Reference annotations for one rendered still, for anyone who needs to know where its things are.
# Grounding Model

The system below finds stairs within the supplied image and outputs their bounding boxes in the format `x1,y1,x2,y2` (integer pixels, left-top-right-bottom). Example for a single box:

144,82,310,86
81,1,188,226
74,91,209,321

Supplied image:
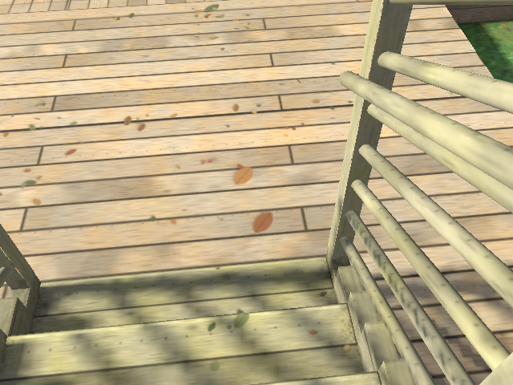
0,256,382,385

